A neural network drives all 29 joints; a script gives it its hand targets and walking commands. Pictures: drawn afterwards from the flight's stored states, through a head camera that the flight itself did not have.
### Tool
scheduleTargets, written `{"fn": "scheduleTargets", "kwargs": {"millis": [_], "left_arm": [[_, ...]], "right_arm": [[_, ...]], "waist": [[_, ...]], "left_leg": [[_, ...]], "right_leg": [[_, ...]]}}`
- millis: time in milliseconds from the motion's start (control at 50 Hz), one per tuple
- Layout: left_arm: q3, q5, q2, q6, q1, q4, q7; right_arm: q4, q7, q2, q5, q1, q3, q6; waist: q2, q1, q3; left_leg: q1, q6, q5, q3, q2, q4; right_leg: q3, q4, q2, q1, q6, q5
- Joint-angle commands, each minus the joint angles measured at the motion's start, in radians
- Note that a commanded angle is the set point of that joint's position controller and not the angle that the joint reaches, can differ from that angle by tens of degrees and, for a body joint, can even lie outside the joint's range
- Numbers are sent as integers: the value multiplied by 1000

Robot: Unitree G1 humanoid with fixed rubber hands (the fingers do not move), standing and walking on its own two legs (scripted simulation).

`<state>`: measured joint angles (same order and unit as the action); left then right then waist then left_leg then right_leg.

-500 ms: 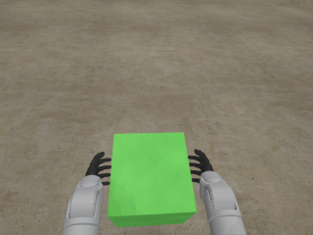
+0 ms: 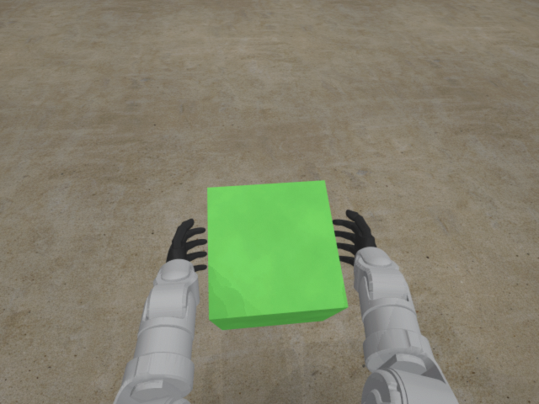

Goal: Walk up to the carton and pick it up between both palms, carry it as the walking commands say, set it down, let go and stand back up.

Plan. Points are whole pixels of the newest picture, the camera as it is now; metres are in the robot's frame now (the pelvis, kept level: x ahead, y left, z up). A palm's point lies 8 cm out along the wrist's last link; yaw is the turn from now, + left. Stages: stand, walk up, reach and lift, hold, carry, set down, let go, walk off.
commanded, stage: set down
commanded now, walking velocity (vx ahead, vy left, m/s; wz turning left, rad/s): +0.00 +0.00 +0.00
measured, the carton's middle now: (270, 260) +0.39 -0.02 -0.07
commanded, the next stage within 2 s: none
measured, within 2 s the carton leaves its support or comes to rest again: neither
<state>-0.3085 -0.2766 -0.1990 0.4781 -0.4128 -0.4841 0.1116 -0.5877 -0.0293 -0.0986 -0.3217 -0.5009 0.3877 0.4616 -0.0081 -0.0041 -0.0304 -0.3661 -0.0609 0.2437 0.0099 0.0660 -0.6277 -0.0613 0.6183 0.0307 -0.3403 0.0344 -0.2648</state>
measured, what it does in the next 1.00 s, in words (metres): lowers itself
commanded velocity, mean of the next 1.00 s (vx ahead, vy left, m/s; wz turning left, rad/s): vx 0.00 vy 0.00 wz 0.00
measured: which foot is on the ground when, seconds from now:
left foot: down 0.00-1.00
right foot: down 0.00-1.00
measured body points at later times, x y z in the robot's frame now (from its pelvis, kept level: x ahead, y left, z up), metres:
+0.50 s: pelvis -0.02 -0.04 -0.04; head +0.12 -0.03 +0.39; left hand +0.35 +0.12 -0.10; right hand +0.36 -0.18 -0.09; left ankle +0.05 +0.07 -0.72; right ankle +0.04 -0.14 -0.72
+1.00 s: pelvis -0.03 -0.05 -0.11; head +0.17 -0.04 +0.30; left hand +0.39 +0.13 -0.18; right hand +0.39 -0.17 -0.19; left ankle +0.05 +0.07 -0.72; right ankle +0.04 -0.14 -0.72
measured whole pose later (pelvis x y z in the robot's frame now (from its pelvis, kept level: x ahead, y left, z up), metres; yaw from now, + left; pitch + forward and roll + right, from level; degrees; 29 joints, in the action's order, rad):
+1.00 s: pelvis -0.03 -0.05 -0.11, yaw +0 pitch +34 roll +0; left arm -0.43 -0.29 -0.08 0.27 -0.69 -0.62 0.00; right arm -0.61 0.12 -0.14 -0.24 -0.65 0.39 0.27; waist 0.02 0.03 0.17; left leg -1.41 0.01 0.36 0.05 0.03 -1.17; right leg 0.00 1.18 0.08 -1.39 0.04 -0.38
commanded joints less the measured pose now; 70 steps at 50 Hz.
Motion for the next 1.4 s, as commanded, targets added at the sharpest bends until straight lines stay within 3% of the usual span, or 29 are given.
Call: {"fn": "scheduleTargets", "kwargs": {"millis": [0,80,100,200,260,320,360,420,440,460,520,580,660,820,860,900,920,980,1000,1020,1040,1060,1080,1120,1140,1220,1240,1260,1380], "left_arm": [[312,110,-896,-27,-440,-164,-245],[256,63,-842,-95,-388,-132,-247],[240,54,-836,-97,-392,-178,-246],[425,144,-894,-231,-487,-93,-253],[452,161,-878,-275,-457,-128,-254],[479,156,-830,-311,-623,-51,-247],[461,126,-845,-300,-566,-70,-244],[429,98,-791,-279,-633,-95,-277],[401,84,-773,-272,-663,-77,-290],[400,98,-805,-259,-713,-96,-306],[387,88,-823,-237,-689,-119,-347],[351,66,-803,-233,-679,-158,-369],[313,80,-809,-225,-651,-244,-403],[356,98,-802,-219,-808,-186,-387],[364,98,-818,-232,-750,-184,-385],[346,114,-806,-240,-725,-206,-391],[369,97,-825,-228,-681,-266,-378],[448,172,-863,-262,-768,-142,-365],[421,154,-845,-257,-769,-136,-355],[436,158,-887,-248,-792,-148,-346],[434,154,-872,-252,-800,-150,-329],[467,168,-868,-247,-810,-145,-326],[453,162,-844,-253,-812,-139,-309],[508,189,-883,-240,-843,-131,-299],[500,191,-858,-245,-867,-97,-289],[508,223,-887,-223,-925,-133,-277],[478,195,-869,-226,-886,-151,-270],[470,201,-861,-212,-928,-152,-266],[452,182,-853,-210,-1013,-183,-238]], "right_arm": [[-161,-285,-792,91,-391,-300,-44],[-132,-286,-790,78,-383,-339,-86],[-108,-291,-760,104,-426,-321,-101],[1,-244,-811,161,-462,-443,-233],[77,-203,-853,196,-539,-538,-282],[-20,-191,-869,130,-483,-478,-285],[-26,-205,-889,156,-517,-523,-281],[-108,-198,-948,111,-474,-450,-244],[-115,-200,-960,119,-501,-451,-237],[-169,-190,-945,94,-490,-402,-222],[-35,-194,-980,166,-627,-518,-226],[10,-170,-1022,164,-683,-547,-222],[54,-143,-1016,168,-738,-570,-227],[-124,-135,-956,151,-664,-450,-215],[-65,-141,-968,189,-682,-517,-236],[-23,-124,-964,176,-699,-514,-249],[34,-133,-961,232,-809,-547,-261],[11,-127,-943,226,-720,-550,-270],[5,-132,-943,252,-777,-587,-271],[-35,-130,-918,217,-723,-540,-263],[-32,-136,-920,251,-798,-564,-269],[-68,-137,-936,216,-731,-539,-257],[-31,-145,-922,244,-789,-566,-267],[-21,-154,-896,273,-817,-571,-261],[-26,-156,-951,301,-864,-616,-255],[-130,-158,-904,248,-833,-534,-225],[-74,-163,-921,281,-887,-565,-236],[-100,-171,-889,263,-885,-532,-224],[-163,-194,-849,260,-967,-448,-227]], "waist": [[-40,-36,325],[91,43,326],[-14,52,350],[2,-21,575],[16,18,734],[87,-80,770],[22,4,785],[62,-24,758],[4,39,743],[-4,-29,781],[-38,91,822],[30,94,912],[143,67,933],[-16,11,879],[-19,83,925],[72,19,1028],[-1,86,1042],[20,-20,1117],[25,34,1116],[2,-41,1119],[-10,53,1116],[27,-36,1106],[-6,46,1128],[-38,-6,1151],[2,72,1216],[25,-32,1148],[33,56,1147],[14,-12,1148],[-28,-29,1115]], "left_leg": [[222,64,5,191,-77,145],[184,35,-194,181,-55,97],[145,46,-143,172,-45,93],[152,46,-315,166,-28,-40],[89,45,-315,126,3,-97],[-18,40,-229,126,13,-129],[-37,49,-194,113,22,-146],[-169,38,-121,84,36,-174],[-238,42,-75,58,38,-194],[-292,38,-11,66,37,-196],[-371,31,-47,29,42,-263],[-450,22,-24,33,53,-314],[-610,12,6,41,63,-384],[-648,44,15,40,57,-430],[-671,45,-101,16,64,-465],[-712,34,-89,42,61,-518],[-694,38,-119,20,65,-520],[-714,57,-174,38,78,-571],[-700,58,-144,40,75,-585],[-671,64,-139,45,82,-587],[-692,62,-87,43,80,-589],[-673,58,-83,68,84,-596],[-647,61,-147,62,83,-591],[-657,65,-109,56,79,-613],[-669,58,-59,39,78,-629],[-713,67,19,38,84,-658],[-722,66,-32,26,77,-673],[-683,66,-6,53,75,-668],[-695,77,35,78,74,-730]], "right_leg": [[-73,-47,18,-143,60,0],[-64,-49,25,-139,44,91],[-62,-17,21,-132,54,70],[-62,37,30,-219,47,203],[-50,85,45,-201,24,227],[-21,133,77,-315,9,189],[-31,170,74,-365,12,130],[-26,183,77,-380,-10,109],[-51,193,70,-380,-12,74],[-47,204,70,-335,-5,51],[-81,228,54,-308,-21,77],[-79,247,57,-307,-47,69],[-68,314,61,-347,-65,86],[-41,385,104,-587,-36,31],[-61,421,93,-546,-40,155],[-55,441,87,-516,-44,181],[-47,489,96,-575,-54,182],[-9,555,111,-631,-48,246],[-33,548,102,-674,-53,193],[4,571,119,-741,-47,161],[-8,594,119,-773,-38,84],[21,604,126,-814,-44,77],[16,625,132,-860,-40,101],[29,644,123,-876,-35,70],[19,649,123,-827,-45,24],[50,679,134,-917,-31,-46],[42,696,129,-927,-38,-22],[57,714,134,-976,-36,-40],[69,779,132,-1161,-24,-100]]}}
